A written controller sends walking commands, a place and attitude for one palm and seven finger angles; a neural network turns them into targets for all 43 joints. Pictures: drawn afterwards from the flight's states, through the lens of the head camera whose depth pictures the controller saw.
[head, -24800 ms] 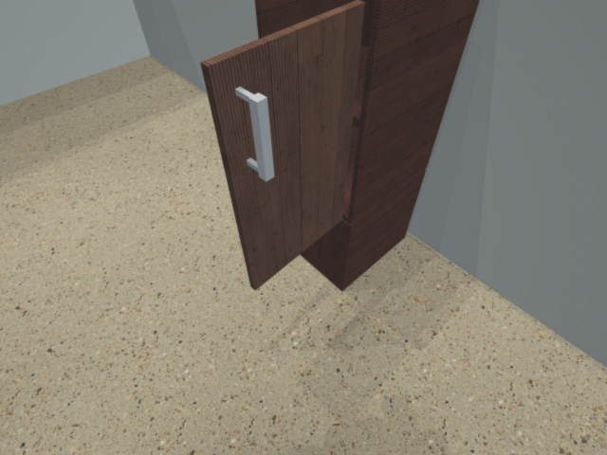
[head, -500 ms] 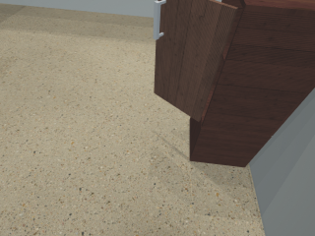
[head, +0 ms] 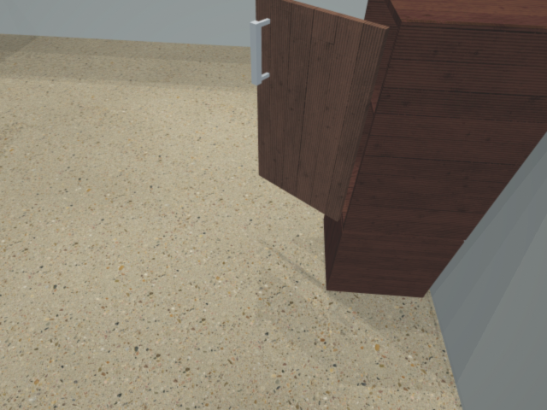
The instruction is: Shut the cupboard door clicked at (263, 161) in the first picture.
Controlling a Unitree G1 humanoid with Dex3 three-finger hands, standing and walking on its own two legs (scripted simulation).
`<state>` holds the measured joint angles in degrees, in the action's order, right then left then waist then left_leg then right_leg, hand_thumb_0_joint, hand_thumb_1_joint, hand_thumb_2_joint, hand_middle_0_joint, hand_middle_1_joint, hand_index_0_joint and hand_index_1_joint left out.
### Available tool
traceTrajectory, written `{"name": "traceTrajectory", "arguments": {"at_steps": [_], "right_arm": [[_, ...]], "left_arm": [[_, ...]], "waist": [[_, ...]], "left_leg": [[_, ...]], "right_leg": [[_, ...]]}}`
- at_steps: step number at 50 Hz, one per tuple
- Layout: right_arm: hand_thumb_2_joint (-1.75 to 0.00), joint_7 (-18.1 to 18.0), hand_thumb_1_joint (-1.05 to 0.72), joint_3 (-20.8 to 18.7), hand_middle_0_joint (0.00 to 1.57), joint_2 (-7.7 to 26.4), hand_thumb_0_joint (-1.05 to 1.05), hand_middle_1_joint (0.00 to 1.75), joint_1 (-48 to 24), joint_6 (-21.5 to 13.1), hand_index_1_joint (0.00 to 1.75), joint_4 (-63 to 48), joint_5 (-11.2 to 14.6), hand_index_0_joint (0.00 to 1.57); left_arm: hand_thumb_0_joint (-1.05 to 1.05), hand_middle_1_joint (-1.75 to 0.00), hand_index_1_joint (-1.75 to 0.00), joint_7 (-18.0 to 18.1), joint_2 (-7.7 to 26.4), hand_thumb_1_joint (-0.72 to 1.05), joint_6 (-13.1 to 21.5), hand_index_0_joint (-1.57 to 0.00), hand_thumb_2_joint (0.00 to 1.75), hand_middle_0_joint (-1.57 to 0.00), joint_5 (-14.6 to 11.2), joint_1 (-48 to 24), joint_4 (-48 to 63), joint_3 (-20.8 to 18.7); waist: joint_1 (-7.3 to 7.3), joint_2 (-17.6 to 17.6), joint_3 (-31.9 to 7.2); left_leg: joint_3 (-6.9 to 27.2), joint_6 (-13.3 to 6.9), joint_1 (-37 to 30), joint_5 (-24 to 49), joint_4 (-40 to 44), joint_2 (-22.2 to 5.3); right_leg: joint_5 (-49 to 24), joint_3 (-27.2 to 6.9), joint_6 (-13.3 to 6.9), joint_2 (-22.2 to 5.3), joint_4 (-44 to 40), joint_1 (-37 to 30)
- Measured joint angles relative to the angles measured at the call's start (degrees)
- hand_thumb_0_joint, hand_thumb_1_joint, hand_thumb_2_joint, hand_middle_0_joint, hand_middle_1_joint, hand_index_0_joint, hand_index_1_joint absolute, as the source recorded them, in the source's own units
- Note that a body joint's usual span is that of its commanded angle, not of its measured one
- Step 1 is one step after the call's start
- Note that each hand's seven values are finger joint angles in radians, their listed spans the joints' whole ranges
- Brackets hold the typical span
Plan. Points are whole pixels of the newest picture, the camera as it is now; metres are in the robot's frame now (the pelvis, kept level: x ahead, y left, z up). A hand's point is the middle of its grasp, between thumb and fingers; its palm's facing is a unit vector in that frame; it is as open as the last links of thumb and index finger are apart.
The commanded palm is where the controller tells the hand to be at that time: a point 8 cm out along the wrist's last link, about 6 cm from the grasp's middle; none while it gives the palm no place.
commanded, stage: let the arm hang, fingers relaxed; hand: left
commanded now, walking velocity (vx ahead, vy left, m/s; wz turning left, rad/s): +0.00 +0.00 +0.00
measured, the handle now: (261, 52) +0.91 +0.07 +0.12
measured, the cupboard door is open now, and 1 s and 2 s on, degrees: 54 54 54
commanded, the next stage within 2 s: look to check the result in 0.04 s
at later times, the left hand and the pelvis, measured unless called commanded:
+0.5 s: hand out of the picture +0.02 +0.19 -0.17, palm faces +0.00 -0.97 -0.24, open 7.4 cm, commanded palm none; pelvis +0.02 -0.01 +0.00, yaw +0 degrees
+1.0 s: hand out of the picture +0.05 +0.19 -0.18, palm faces +0.10 -0.97 -0.24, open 7.4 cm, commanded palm none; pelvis +0.02 -0.01 -0.01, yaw +5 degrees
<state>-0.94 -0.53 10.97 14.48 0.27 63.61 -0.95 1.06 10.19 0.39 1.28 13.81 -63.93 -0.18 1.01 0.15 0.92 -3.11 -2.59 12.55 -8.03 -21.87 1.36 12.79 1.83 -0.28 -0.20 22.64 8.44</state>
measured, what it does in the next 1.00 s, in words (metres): stands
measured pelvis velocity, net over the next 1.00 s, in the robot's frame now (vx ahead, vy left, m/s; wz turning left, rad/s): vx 0.02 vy -0.01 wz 0.09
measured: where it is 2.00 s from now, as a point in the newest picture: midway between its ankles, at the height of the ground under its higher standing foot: outside the picture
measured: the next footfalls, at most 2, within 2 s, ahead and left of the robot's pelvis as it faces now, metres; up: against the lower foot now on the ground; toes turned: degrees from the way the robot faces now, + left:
right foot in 1.50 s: +0.08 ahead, -0.14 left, +0.00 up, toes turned +26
left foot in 1.86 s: -0.03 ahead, +0.10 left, +0.00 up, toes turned +43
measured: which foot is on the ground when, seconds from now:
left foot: down 0.00-1.00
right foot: down 0.00-1.00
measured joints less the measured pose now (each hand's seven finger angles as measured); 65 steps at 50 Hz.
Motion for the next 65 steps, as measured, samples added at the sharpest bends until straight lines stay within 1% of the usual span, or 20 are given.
{"name": "traceTrajectory", "arguments": {"at_steps": [7,22,33,40,44,48,49,51,52,53,54,55,56,57,58,59,61,63,65], "right_arm": [[-0.90,-0.19,-0.91,0.12,0.20,0.17,0.00,0.30,0.07,-0.17,0.30,0.65,0.07,0.20],[-0.90,-0.25,-0.91,0.35,0.20,0.29,0.00,0.30,-1.53,-0.16,0.30,0.95,0.19,0.20],[-0.90,-0.22,-0.91,0.23,0.20,1.55,0.00,0.30,-3.00,-0.23,0.30,1.03,0.21,0.20],[-0.90,-0.21,-0.91,0.14,0.20,2.39,0.00,0.30,-3.61,-0.19,0.30,0.82,0.15,0.20],[-0.90,-0.20,-0.91,0.04,0.20,2.00,0.00,0.30,-3.02,0.39,0.30,0.05,0.13,0.20],[-0.90,0.20,-0.91,-0.44,0.20,1.20,0.00,0.30,-2.08,1.45,0.30,-0.92,0.11,0.20],[-0.90,0.31,-0.91,-0.67,0.20,0.97,0.00,0.30,-1.84,1.80,0.30,-1.20,0.06,0.20],[-0.90,0.53,-0.91,-1.22,0.20,0.39,0.00,0.30,-1.31,2.59,0.30,-1.76,0.00,0.20],[-0.90,0.69,-0.91,-1.45,0.20,0.05,0.00,0.30,-1.08,2.92,0.30,-2.06,0.05,0.20],[-0.90,0.88,-0.91,-1.62,0.20,-0.30,0.00,0.30,-0.90,3.15,0.30,-2.41,0.12,0.20],[-0.90,1.09,-0.91,-1.72,0.20,-0.61,0.00,0.30,-0.73,3.23,0.30,-2.89,0.17,0.20],[-0.90,1.29,-0.91,-1.73,0.20,-0.76,0.00,0.30,-0.47,3.09,0.30,-3.52,0.13,0.20],[-0.90,1.44,-0.91,-1.76,0.20,-0.54,0.00,0.30,-0.13,2.69,0.30,-4.34,-0.04,0.20],[-0.90,1.31,-0.91,-1.89,0.20,-0.56,0.00,0.30,-0.27,2.30,0.30,-4.84,-0.29,0.20],[-0.90,1.13,-0.91,-1.92,0.20,-0.63,0.00,0.30,-0.62,2.09,0.30,-5.22,-0.52,0.20],[-0.90,1.02,-0.91,-1.94,0.20,-0.68,0.00,0.30,-0.88,2.02,0.30,-5.62,-0.70,0.20],[-0.90,0.79,-0.91,-1.94,0.20,-0.61,0.00,0.30,-0.88,1.98,0.30,-6.57,-0.97,0.20],[-0.90,0.58,-0.91,-1.90,0.20,-0.43,0.00,0.30,-0.81,1.87,0.30,-7.29,-1.10,0.20],[-0.90,0.48,-0.91,-1.94,0.20,-0.16,0.00,0.30,-0.86,1.79,0.30,-7.80,-1.12,0.20]], "left_arm": [[0.01,-0.30,-0.30,0.00,-0.18,0.90,0.06,-0.20,0.90,-0.20,-0.10,-0.20,-0.62,-0.04],[0.01,-0.30,-0.30,0.21,1.49,0.90,0.05,-0.20,0.90,-0.20,-0.20,0.57,-1.82,-0.32],[0.01,-0.30,-0.30,0.11,1.98,0.90,0.38,-0.20,0.90,-0.20,-0.19,0.15,-1.89,-0.22],[0.01,-0.30,-0.30,0.03,2.42,0.90,0.41,-0.20,0.90,-0.20,-0.22,-0.88,-1.52,-0.24],[0.01,-0.30,-0.30,0.47,2.15,0.90,-0.18,-0.20,0.90,-0.20,-0.30,-1.54,-0.27,-0.69],[0.01,-0.30,-0.30,0.54,1.58,0.90,-0.76,-0.20,0.90,-0.20,-0.15,-1.87,1.79,-1.55],[0.01,-0.30,-0.30,0.57,1.48,0.90,-0.89,-0.20,0.90,-0.20,-0.08,-1.90,2.34,-1.79],[0.01,-0.30,-0.30,0.71,1.44,0.90,-1.12,-0.20,0.90,-0.20,0.26,-1.92,3.32,-2.27],[0.01,-0.30,-0.30,0.80,1.53,0.90,-1.23,-0.20,0.90,-0.20,0.47,-1.94,3.71,-2.51],[0.01,-0.30,-0.30,0.84,1.71,0.90,-1.34,-0.20,0.90,-0.20,0.62,-1.97,4.08,-2.74],[0.01,-0.30,-0.30,0.81,1.96,0.90,-1.44,-0.20,0.90,-0.20,0.68,-1.98,4.42,-2.99],[0.01,-0.30,-0.30,0.71,2.23,0.90,-1.57,-0.20,0.90,-0.20,0.59,-1.91,4.84,-3.15],[0.01,-0.30,-0.30,0.55,2.27,0.90,-1.78,-0.20,0.90,-0.20,0.38,-1.83,5.36,-3.29],[0.01,-0.30,-0.30,0.46,2.42,0.90,-2.26,-0.20,0.90,-0.20,0.10,-2.21,5.71,-3.41],[0.01,-0.30,-0.30,0.46,2.56,0.90,-2.91,-0.20,0.90,-0.20,0.00,-2.64,6.11,-3.50],[0.01,-0.30,-0.30,0.47,2.68,0.90,-3.48,-0.20,0.90,-0.20,0.01,-2.96,6.50,-3.63],[0.01,-0.30,-0.30,0.29,2.80,0.90,-4.12,-0.20,0.90,-0.20,0.26,-3.63,7.19,-3.91],[0.01,-0.30,-0.30,0.01,3.00,0.90,-4.06,-0.20,0.90,-0.20,0.40,-4.38,8.19,-4.09],[0.01,-0.30,-0.30,-0.12,3.24,0.90,-3.63,-0.20,0.90,-0.20,0.39,-5.05,9.41,-4.16]], "waist": [[0.11,-0.21,0.56],[-0.39,0.47,1.27],[-0.58,0.31,0.95],[-0.36,0.02,0.99],[0.07,-0.14,1.25],[0.16,0.20,2.11],[0.22,0.32,2.48],[0.35,0.11,3.21],[0.40,-0.29,3.59],[0.45,-0.86,4.00],[0.53,-1.57,4.38],[0.61,-2.22,4.65],[0.66,-2.23,4.68],[0.63,-2.62,5.07],[0.51,-2.85,5.56],[0.47,-2.89,5.84],[0.74,-2.21,5.69],[0.90,-1.24,5.48],[0.94,-0.27,5.33]], "left_leg": [[0.16,0.29,-0.72,-0.41,0.31,-0.22],[0.42,0.80,-2.12,-1.03,0.98,-0.53],[0.50,1.18,-3.21,-1.33,1.56,-0.81],[0.67,1.42,-3.31,-1.33,1.79,-0.95],[1.85,1.48,-1.59,-2.09,-0.50,-0.49],[3.66,1.77,1.81,-4.27,-6.41,-0.11],[3.48,2.25,3.12,-5.73,-9.59,-0.34],[2.64,3.03,5.76,-11.87,-17.47,-0.89],[2.09,3.30,6.66,-14.76,-20.51,-1.20],[1.48,3.55,6.99,-16.62,-21.76,-1.58],[0.86,3.73,6.69,-16.51,-20.76,-1.97],[0.40,3.74,5.89,-13.40,-17.83,-2.25],[0.94,2.78,5.62,-7.77,-15.03,-2.30],[1.01,1.62,6.54,-6.48,-15.75,-1.46],[1.00,0.68,7.08,-6.88,-16.32,-0.78],[1.10,0.07,7.21,-7.28,-15.95,-0.28],[2.09,-0.32,7.38,-6.57,-13.61,0.41],[3.60,-0.22,7.45,-4.25,-10.47,0.86],[5.30,-0.15,7.54,-2.04,-7.69,1.10]], "right_leg": [[0.12,0.10,-0.21,0.27,-0.94,-1.02],[0.45,0.27,-0.65,0.65,-2.27,-2.75],[0.50,0.27,-0.96,0.98,-3.31,-4.02],[0.46,0.42,-1.14,1.14,-3.71,-4.25],[1.94,1.70,-1.14,0.70,-1.12,-2.90],[4.27,3.89,-1.35,0.34,2.75,-1.36],[4.90,4.66,-1.42,0.26,3.72,-1.21],[6.28,6.32,-1.37,-0.28,5.65,-1.12],[6.97,7.12,-1.22,-0.78,6.57,-1.18],[7.68,7.85,-0.95,-1.44,7.56,-1.21],[8.50,8.50,-0.55,-2.27,8.87,-1.04],[9.62,9.05,-0.03,-3.23,10.84,-0.47],[10.83,9.54,0.52,-4.04,14.09,1.11],[14.25,8.24,1.30,-4.61,19.02,3.51],[17.26,5.84,1.58,-4.36,24.41,6.15],[18.41,3.71,1.58,-3.88,29.11,8.59],[16.93,1.13,1.80,-2.96,35.29,12.59],[14.10,-0.44,2.29,-2.33,37.36,15.15],[12.64,-1.48,2.79,-1.89,36.02,16.25]]}}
